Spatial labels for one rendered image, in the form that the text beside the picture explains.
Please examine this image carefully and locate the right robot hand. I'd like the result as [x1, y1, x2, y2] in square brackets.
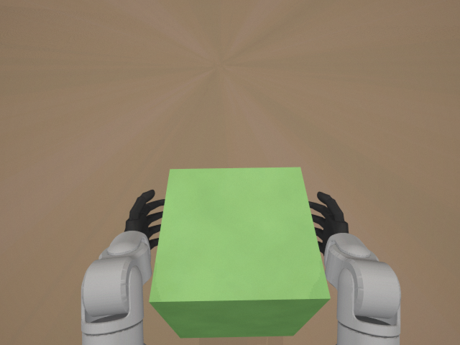
[309, 192, 349, 255]

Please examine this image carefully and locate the left robot hand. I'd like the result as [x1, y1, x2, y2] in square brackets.
[124, 190, 165, 250]

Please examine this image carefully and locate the carton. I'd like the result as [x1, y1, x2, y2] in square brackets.
[149, 167, 331, 338]

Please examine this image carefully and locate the robot right forearm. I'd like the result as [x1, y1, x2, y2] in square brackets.
[324, 233, 401, 345]

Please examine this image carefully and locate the robot left forearm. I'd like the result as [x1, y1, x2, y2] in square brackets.
[81, 231, 152, 345]

